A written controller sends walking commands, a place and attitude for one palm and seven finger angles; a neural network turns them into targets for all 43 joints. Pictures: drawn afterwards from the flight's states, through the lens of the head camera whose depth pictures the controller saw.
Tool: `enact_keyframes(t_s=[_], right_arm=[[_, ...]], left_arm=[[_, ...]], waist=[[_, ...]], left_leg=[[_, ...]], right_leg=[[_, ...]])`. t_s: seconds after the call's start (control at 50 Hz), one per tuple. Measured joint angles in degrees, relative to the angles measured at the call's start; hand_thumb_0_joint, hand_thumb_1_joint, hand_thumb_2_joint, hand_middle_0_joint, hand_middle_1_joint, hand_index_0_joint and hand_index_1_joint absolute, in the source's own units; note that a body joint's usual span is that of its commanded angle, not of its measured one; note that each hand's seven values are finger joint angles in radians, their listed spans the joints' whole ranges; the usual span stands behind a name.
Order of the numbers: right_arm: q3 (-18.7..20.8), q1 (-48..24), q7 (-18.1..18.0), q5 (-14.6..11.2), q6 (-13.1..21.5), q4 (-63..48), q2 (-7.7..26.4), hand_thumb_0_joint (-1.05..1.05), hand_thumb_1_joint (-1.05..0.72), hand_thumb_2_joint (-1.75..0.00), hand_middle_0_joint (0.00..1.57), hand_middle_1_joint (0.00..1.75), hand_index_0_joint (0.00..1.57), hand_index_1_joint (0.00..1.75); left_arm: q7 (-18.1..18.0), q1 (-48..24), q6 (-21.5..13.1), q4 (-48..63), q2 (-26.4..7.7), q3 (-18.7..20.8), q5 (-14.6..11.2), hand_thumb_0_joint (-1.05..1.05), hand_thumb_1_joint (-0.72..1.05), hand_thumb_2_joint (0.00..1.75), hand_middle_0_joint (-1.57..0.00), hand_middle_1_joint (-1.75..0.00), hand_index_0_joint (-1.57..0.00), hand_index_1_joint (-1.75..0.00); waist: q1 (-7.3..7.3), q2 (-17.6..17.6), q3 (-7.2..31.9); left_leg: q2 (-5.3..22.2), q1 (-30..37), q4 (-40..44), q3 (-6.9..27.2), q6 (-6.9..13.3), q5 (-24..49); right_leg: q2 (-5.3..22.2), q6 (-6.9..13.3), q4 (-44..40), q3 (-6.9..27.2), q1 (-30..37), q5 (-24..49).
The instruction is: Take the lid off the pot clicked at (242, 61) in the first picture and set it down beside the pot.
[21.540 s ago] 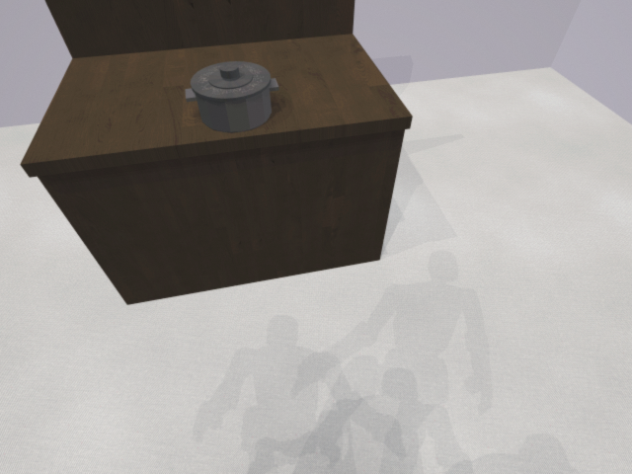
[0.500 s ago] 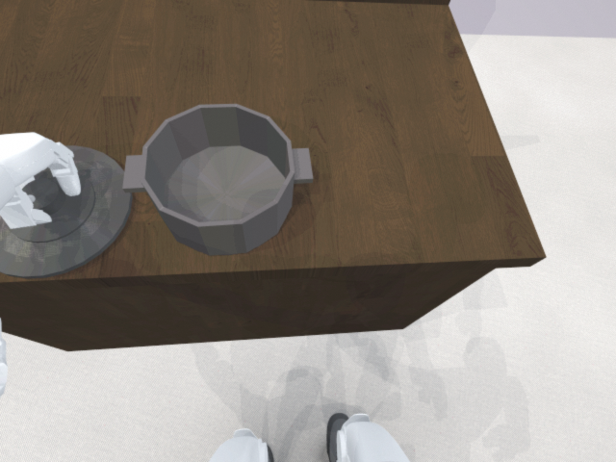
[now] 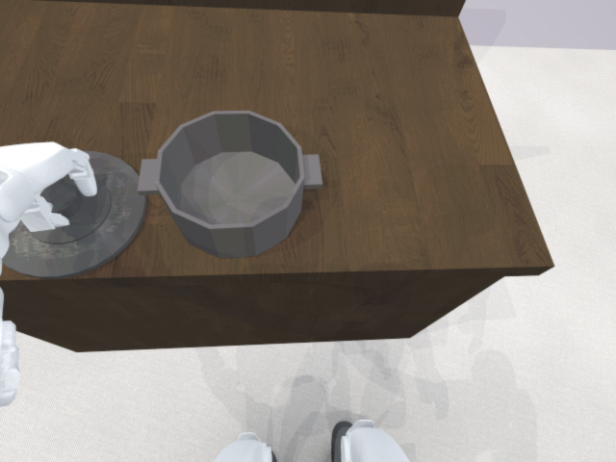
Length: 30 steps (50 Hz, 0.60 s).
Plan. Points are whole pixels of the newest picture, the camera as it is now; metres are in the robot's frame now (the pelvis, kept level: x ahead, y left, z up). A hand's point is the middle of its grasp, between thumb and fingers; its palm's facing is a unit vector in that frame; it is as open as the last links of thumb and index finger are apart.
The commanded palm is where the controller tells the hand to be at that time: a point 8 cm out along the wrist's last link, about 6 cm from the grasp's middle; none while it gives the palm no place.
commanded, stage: open the fingers wide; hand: left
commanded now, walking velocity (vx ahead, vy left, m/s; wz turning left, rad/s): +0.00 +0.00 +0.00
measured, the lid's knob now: (61, 200) +0.46 +0.33 -0.01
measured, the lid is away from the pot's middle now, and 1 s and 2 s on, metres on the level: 0.24 0.24 0.24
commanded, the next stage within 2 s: raise the empty hand in 0.54 s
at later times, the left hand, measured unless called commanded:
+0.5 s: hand (46, 210) +0.43 +0.33 +0.01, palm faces -0.49 -0.09 -0.87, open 10.7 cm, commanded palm +0.46 +0.32 +0.06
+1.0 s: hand (37, 190) +0.44 +0.32 +0.05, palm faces -0.47 -0.08 -0.88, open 10.9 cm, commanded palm +0.47 +0.32 +0.11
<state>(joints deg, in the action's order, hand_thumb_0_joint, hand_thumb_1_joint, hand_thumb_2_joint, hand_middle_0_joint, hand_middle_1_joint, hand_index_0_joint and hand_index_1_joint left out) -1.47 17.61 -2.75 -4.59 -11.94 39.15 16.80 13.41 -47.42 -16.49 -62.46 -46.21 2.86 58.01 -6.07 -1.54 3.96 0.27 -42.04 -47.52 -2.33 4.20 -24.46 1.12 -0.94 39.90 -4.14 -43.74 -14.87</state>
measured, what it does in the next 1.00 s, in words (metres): stands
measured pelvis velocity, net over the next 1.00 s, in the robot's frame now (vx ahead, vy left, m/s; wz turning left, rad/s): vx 0.00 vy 0.00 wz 0.01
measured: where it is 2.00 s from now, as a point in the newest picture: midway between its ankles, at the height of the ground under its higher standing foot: outside the picture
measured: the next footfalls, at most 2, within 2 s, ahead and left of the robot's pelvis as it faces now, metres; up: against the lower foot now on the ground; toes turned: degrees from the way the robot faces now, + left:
none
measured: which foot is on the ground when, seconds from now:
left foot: down 0.00-1.00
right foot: down 0.00-1.00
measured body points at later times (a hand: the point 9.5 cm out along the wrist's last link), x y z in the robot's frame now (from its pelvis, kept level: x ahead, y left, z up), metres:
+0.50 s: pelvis +0.00 +0.00 +0.00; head +0.12 +0.02 +0.44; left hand +0.45 +0.33 +0.06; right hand +0.02 -0.28 -0.12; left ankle -0.03 +0.07 -0.70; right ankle +0.03 -0.15 -0.70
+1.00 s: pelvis +0.00 +0.00 +0.01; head +0.11 +0.01 +0.45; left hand +0.46 +0.33 +0.10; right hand +0.02 -0.28 -0.11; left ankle -0.03 +0.07 -0.70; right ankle +0.03 -0.15 -0.70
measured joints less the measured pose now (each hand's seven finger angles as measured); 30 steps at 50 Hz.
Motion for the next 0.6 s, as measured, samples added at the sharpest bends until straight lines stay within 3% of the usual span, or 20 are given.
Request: enact_keyframes(t_s=[0.34,0.6], right_arm=[[0.3,0.2,0.4,0.0,-0.5,0.7,0.1,0.0,-0.9,-0.9,0.2,0.3,0.2,0.3],[0.1,0.2,0.2,-0.2,-0.3,0.4,0.1,0.0,-0.9,-0.9,0.2,0.3,0.2,0.3]], left_arm=[[-0.7,2.1,-0.2,1.3,0.6,0.5,-0.5,0.01,0.17,0.44,-0.34,-1.0,-0.35,-1.0],[-1.0,0.6,0.2,0.0,0.5,-0.1,0.0,0.0,0.13,0.39,-0.29,-1.0,-0.29,-1.0]], waist=[[0.4,0.0,-0.2],[-0.04,0.2,-0.2]], left_leg=[[-0.1,1.6,0.9,0.2,0.0,0.2],[-0.1,0.7,0.2,0.1,0.0,0.2]], right_leg=[[0.0,0.0,-0.9,-0.1,1.6,0.2],[0.0,0.0,-0.1,0.0,0.7,0.1]])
